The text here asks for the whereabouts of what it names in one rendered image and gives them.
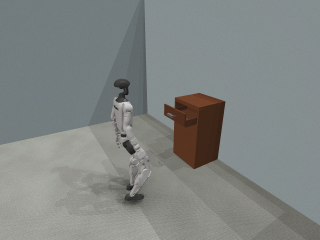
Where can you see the robot right forearm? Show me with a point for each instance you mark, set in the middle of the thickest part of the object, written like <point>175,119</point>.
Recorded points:
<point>132,139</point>

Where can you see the drawer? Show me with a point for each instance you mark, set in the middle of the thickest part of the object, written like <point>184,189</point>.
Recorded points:
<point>184,115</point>

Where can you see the robot left hand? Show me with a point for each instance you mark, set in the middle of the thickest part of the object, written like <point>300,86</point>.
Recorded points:
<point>117,141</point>

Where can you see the left robot upper arm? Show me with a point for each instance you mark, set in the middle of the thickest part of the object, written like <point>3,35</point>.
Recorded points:
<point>113,117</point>

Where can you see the robot right foot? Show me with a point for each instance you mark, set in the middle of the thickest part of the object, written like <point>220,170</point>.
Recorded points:
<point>135,197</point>

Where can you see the handle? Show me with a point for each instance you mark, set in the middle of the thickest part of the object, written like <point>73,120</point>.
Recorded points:
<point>170,115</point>

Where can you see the robot left forearm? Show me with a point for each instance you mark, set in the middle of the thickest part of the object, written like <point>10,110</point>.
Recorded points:
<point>116,130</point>

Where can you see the robot right hand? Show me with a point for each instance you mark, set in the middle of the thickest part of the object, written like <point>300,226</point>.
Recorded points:
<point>141,154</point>

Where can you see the right robot upper arm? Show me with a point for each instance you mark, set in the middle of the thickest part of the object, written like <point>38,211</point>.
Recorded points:
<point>127,113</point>

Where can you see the cabinet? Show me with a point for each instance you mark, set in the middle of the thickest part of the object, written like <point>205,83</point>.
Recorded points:
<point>198,145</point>

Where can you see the humanoid robot head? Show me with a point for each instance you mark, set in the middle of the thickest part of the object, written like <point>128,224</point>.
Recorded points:
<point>122,84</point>

